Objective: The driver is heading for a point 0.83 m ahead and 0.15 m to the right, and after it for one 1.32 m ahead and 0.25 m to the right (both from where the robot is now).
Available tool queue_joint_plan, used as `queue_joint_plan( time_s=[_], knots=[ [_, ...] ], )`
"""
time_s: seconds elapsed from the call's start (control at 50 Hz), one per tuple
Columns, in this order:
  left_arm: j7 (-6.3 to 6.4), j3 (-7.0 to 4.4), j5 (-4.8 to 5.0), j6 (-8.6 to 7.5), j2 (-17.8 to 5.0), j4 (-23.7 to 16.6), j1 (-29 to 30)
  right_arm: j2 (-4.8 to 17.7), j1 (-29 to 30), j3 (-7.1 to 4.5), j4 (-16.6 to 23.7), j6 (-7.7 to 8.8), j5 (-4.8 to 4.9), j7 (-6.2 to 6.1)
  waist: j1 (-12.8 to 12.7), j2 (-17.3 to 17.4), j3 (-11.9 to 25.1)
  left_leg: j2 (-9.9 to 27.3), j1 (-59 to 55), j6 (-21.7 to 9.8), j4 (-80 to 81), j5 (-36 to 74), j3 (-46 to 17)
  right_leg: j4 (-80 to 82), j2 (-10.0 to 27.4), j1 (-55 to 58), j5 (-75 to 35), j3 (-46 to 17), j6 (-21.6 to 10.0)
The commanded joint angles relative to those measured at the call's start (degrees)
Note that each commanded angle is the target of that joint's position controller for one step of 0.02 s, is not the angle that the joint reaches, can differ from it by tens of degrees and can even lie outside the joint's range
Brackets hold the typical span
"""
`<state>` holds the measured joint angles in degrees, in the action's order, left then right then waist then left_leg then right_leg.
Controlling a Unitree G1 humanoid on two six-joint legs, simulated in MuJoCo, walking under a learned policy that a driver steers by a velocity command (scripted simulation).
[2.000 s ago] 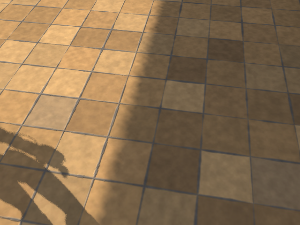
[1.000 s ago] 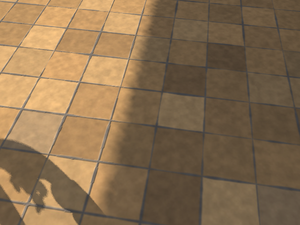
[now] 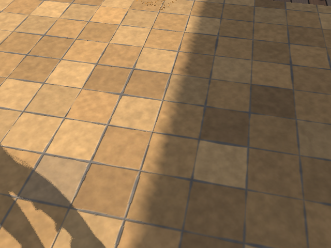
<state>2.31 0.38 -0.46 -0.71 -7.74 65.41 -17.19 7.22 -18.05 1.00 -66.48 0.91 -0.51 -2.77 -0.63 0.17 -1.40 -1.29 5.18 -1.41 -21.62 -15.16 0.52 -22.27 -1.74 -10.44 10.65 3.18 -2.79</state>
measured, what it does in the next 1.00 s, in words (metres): walks ahead: right foot, then left foot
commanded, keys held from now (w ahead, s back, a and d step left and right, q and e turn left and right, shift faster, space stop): no key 0.06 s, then w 0.94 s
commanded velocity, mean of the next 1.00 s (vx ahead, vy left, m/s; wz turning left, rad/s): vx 0.35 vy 0.00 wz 0.00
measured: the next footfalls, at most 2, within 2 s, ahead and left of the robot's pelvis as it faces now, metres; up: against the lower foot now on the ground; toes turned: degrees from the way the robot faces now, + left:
right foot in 0.40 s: +0.14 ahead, -0.12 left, +0.00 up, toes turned -4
left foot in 0.88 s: +0.49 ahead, +0.02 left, +0.00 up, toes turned +4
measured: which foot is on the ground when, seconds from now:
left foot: down 0.00-0.42, up 0.44-0.86, down 0.88-1.00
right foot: down 0.00-0.20, up 0.22-0.38, down 0.40-0.88, up 0.90-1.00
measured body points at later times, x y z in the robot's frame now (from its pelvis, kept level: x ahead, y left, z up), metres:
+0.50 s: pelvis +0.12 -0.05 -0.01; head +0.13 -0.07 +0.44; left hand +0.12 +0.20 -0.15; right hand +0.07 -0.28 -0.17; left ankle +0.01 +0.08 -0.67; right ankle +0.10 -0.12 -0.74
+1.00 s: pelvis +0.39 -0.03 -0.01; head +0.42 -0.03 +0.43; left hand +0.37 +0.20 -0.17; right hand +0.47 -0.28 -0.16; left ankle +0.45 +0.02 -0.74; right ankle +0.25 -0.14 -0.64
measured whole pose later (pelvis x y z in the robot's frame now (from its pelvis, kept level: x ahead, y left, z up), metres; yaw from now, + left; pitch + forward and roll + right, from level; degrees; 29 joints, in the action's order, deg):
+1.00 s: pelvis +0.39 -0.03 -0.01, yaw -1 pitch -1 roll +1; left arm 0.0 -2.2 -1.0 -4.8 -9.9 59.9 -20.6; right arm 11.8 -10.4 -3.9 -56.8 4.1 -1.1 0.4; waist -0.7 -0.9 -3.9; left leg -4.6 17.9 -7.1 -27.7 -9.7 7.9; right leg -70.3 0.1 -17.8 18.5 0.2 -5.8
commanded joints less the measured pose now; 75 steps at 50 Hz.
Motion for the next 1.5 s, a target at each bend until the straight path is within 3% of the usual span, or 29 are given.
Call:
queue_joint_plan(
  time_s=[0.02, 0.08, 0.14, 0.22, 0.28, 0.34, 0.38, 0.4, 0.42, 0.44, 0.46, 0.5, 0.6, 0.76, 0.82, 0.86, 0.88, 0.9, 0.92, 0.96, 1.02, 1.12, 1.32, 1.38, 1.42, 1.44, 1.46, 1.48, 1.5],
  knots=[
    [0.19, -0.61, 0.0, -0.16, -4.1, -0.1, -4.1, 3.9, -4.8, -0.51, 0.0, 0.1, 0.0, -0.17, 0.0, 0.4, -3.0, 6.5, 4.5, -1.7, 3.9, 9.3, -5.6, 3.2, 7.0, 1.6, -7.6, -7.3, -0.7],
    [0.19, -0.59, -0.05, -0.08, -3.7, 0.3, -4.6, 3.6, -5.7, -0.46, -0.3, 0.07, -0.11, -0.17, 0.1, 0.3, -2.0, 6.0, 4.0, -1.9, 4.4, 5.1, -5.4, 3.4, 6.5, 2.1, -3.3, -7.0, -0.8],
    [-0.23, -1.67, -0.29, 0.52, -5.3, -0.4, -4.3, 5.6, -6.7, -1.6, 0.2, -0.41, -0.52, 0.13, 0.5, 1.4, -5.0, 4.3, 7.4, -4.7, 3.2, -17.1, -6.3, -0.2, 3.3, -3.0, 19.1, -5.7, -2.7],
    [-1.61, -1.32, -1.24, -0.83, -2.0, -4.7, 1.5, 8.4, -13.5, -3.17, -0.1, 0.16, -0.32, 0.39, 4.0, 8.6, -11.7, 14.5, 2.8, -11.4, 12.0, -31.3, -22.6, -14.3, 0.1, -19.3, 17.1, -0.4, -2.4],
    [-2.58, -2.31, -1.55, -2.68, -4.7, -8.4, 5.6, 9.9, -13.5, -4.28, 0.3, 1.29, -1.09, 0.63, 4.0, 7.4, -12.1, 20.0, -1.0, -14.7, 13.7, -21.6, -27.3, -21.7, 3.7, -25.5, 14.7, -0.9, -2.3],
    [-3.42, -3.04, -0.36, -3.9, -4.9, -9.6, 4.1, 9.6, -9.9, -4.58, 1.7, 2.39, -0.73, 0.8, 1.0, 6.0, -9.9, 16.5, 0.3, -11.6, 10.9, -9.4, -18.8, -15.3, 3.6, -18.2, 11.5, 0.0, -2.0],
    [-3.49, -3.69, 0.15, -4.03, -3.9, -6.1, -6.6, 9.6, -5.3, -4.63, 3.1, 2.71, -0.1, 1.11, -4.7, 3.9, -6.9, 11.1, 12.4, -8.3, 3.8, -2.0, -10.5, -6.4, -1.0, 3.7, 5.2, 3.4, -2.0],
    [-2.95, -4.89, -0.13, -4.16, -6.3, -3.7, -14.5, 8.7, -4.4, -4.27, 3.8, 3.35, -0.3, 1.47, -8.1, -1.0, -3.6, 7.2, 19.6, -6.4, -6.8, 3.4, -5.5, -3.6, 1.0, 16.5, 6.4, -1.2, -2.6],
    [-2.09, -6.5, -0.89, -4.3, -12.8, -2.7, -22.7, 4.3, -3.5, -3.06, 6.6, 3.93, -0.01, 2.14, -10.5, -16.7, 0.5, -0.4, 29.6, -2.8, -27.7, -4.8, 3.3, 8.8, 16.8, 24.2, 22.0, -26.0, -6.8],
    [-2.04, -6.39, -0.61, -3.26, -12.9, -0.9, -25.1, 7.1, -2.9, -3.97, 7.9, 3.93, -1.24, 2.67, -8.9, -17.4, 0.3, -2.3, 35.2, -3.2, -40.7, -15.6, 1.1, 14.9, 23.4, 21.6, 25.5, -42.3, -11.1],
    [-1.85, -5.52, -0.9, -2.85, -10.7, -3.3, -16.6, 6.9, -0.8, -4.09, 8.5, 3.61, -1.97, 3.07, -4.3, -7.3, -5.2, 2.6, 37.6, -4.2, -46.6, -11.2, -1.6, 13.8, 22.9, 15.4, 27.2, -37.1, -10.6],
    [-2.13, -4.69, -0.77, -3.64, -8.8, -6.5, -7.7, 4.5, 0.1, -3.67, 8.5, 4.07, -1.25, 3.92, -0.7, -0.5, -7.2, 5.9, 34.2, -4.3, -44.3, -1.1, -2.4, 14.9, 18.4, 7.5, 15.0, -25.4, -8.6],
    [-1.58, -2.98, -0.29, -5.38, -6.5, -3.9, -12.8, 5.5, 2.6, -4.39, 9.8, 2.0, -1.52, 4.51, 1.0, -3.5, -4.9, 5.4, 35.0, -2.0, -39.0, 4.3, 2.0, 13.5, 13.3, 10.6, -16.5, -11.0, -6.9],
    [-1.06, -2.16, -0.37, -5.88, -7.2, -2.7, -15.8, 4.8, 21.2, -3.13, 17.3, 1.83, -0.41, 4.64, -1.5, -5.4, -7.4, 1.4, 27.3, -3.0, -13.9, 13.3, 7.8, 13.9, 12.0, 10.0, -34.3, -4.4, -6.2],
    [-0.73, -2.59, -0.59, -6.09, -8.9, -2.7, -13.7, 7.4, 15.3, -4.21, 16.3, 2.35, -0.47, 3.63, 2.3, -5.9, -3.0, -1.8, 18.6, -6.4, -11.7, 9.5, 8.0, 4.5, 13.2, 15.0, -54.0, -2.9, -5.4],
    [-0.71, -3.01, -0.61, -5.5, -10.2, -3.1, -11.7, 9.7, 0.0, -5.76, 11.4, 3.13, -0.7, 2.75, 8.9, -5.2, 4.7, -3.0, 2.8, -8.7, -6.5, 9.5, 7.1, -14.2, 12.1, 13.5, -54.1, -1.6, -4.7],
    [-1.1, -2.65, -0.21, -5.37, -8.8, -4.0, -11.8, 13.1, -8.3, -6.95, 9.4, 3.42, -2.08, 2.2, 11.6, -2.1, 9.6, 5.6, -10.0, -11.0, -5.1, 2.5, -2.1, -29.4, 9.8, 3.4, -37.4, -0.5, -4.5],
    [-1.94, -1.51, 1.38, -5.07, -1.4, -5.2, -18.6, 18.1, -11.2, -8.14, 9.6, 3.33, -3.32, 2.38, 7.2, 10.2, 16.6, 24.1, -25.0, -19.7, -1.5, -2.6, -31.8, -53.7, -0.6, -16.8, 10.9, 1.1, -2.4],
    [-2.05, -3.12, 0.58, -4.78, -7.3, -5.4, -14.9, 16.1, -7.0, -7.92, 9.8, 2.56, -0.76, 3.08, 7.1, 4.5, 15.9, 23.9, -21.2, -20.9, 7.3, -11.5, -42.3, -60.3, -1.7, -23.8, 15.8, -6.1, -3.3],
    [-2.3, -3.53, -0.33, -5.12, -8.0, -8.7, -5.2, 9.5, 3.5, -6.01, 11.4, 3.27, -0.09, 3.45, 3.3, -0.4, 1.1, 19.9, -4.4, -16.4, 11.5, -8.1, -26.3, -54.5, 4.2, -25.7, 6.6, -6.3, -3.8],
    [-2.96, -3.34, -1.74, -3.22, -4.1, -7.9, -7.4, 5.6, 1.4, -4.41, 8.9, 4.85, -0.43, 2.71, -1.4, 0.0, -1.3, 14.2, 6.1, -12.3, 13.3, 7.0, -13.6, -46.4, 6.9, -17.3, 5.1, -6.0, -2.2],
    [-3.85, -3.53, -1.7, -1.5, -5.2, -11.9, 2.6, 9.2, -4.4, -4.61, 7.5, 5.72, -0.36, 2.6, -0.9, 1.7, -4.0, 12.0, 4.6, -11.5, 16.2, 13.8, -6.4, -36.4, 8.6, -25.3, -2.2, -2.8, 0.3],
    [-4.51, -2.57, -0.84, -2.19, -4.7, -18.1, 19.2, 8.9, -12.5, -3.92, 5.7, 5.84, -0.89, 1.34, 3.7, 3.2, -5.7, 13.5, -10.5, -7.0, 12.4, 34.4, 5.9, -13.1, 3.9, -25.9, -9.6, 2.8, -2.9],
    [-4.06, -3.54, -1.26, -2.47, -6.2, -17.3, 14.2, 11.2, -10.5, -4.41, 6.0, 5.42, -1.02, 0.43, 0.3, 5.2, -1.8, 14.8, -14.5, -6.2, 1.0, 59.1, 8.8, -11.5, -0.8, -18.1, -1.5, 6.1, -6.3],
    [-3.65, -4.97, -2.09, -3.35, -8.4, -12.9, 0.1, 12.7, -8.6, -4.91, 7.0, 4.5, -0.71, 0.2, -5.6, 4.9, 5.0, 13.5, -10.9, -4.6, -20.3, 60.0, 10.7, -5.0, -3.8, -3.2, -4.8, 5.9, -8.9],
    [-3.2, -6.36, -3.2, -3.72, -12.4, -11.6, -7.2, 12.2, -7.0, -4.76, 9.1, 4.67, 0.11, 0.4, -9.0, 2.4, 10.1, 11.7, 1.7, -2.9, -37.2, 41.3, 11.2, -4.5, 4.3, 10.9, -11.5, -4.0, -12.1],
    [-2.85, -7.99, -3.18, -3.37, -19.1, -13.1, -5.6, 6.5, -11.4, -3.88, 12.3, 4.74, 1.81, 1.3, -4.1, -12.2, 16.7, -1.3, 26.4, 0.5, -61.4, -17.2, 10.5, -5.3, 24.4, 29.0, -38.3, -33.5, -23.7],
    [-2.95, -8.0, -0.19, -2.55, -18.5, -13.0, -7.3, 10.8, -7.0, -4.85, 13.3, 4.77, 0.69, 1.28, -5.2, -2.1, 20.7, -0.3, 28.7, 0.3, -65.0, -15.3, -1.8, -2.8, 23.6, 27.9, -46.4, -36.3, -24.5],
    [-2.65, -7.5, 0.12, -2.35, -16.9, -13.7, -2.1, 10.0, -2.5, -4.61, 15.3, 5.17, 0.89, 1.31, -3.5, -2.2, 12.8, 2.6, 32.0, 0.2, -62.7, -10.0, -2.7, -1.7, 22.1, 21.0, -49.6, -27.8, -22.4]
  ],
)
Keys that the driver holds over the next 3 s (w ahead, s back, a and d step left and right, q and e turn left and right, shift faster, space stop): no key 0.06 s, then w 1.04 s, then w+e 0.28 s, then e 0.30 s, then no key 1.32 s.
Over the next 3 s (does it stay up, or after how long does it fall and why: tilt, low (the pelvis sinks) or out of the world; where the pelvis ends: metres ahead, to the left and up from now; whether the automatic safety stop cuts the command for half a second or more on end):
stays up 0.82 -0.10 0.00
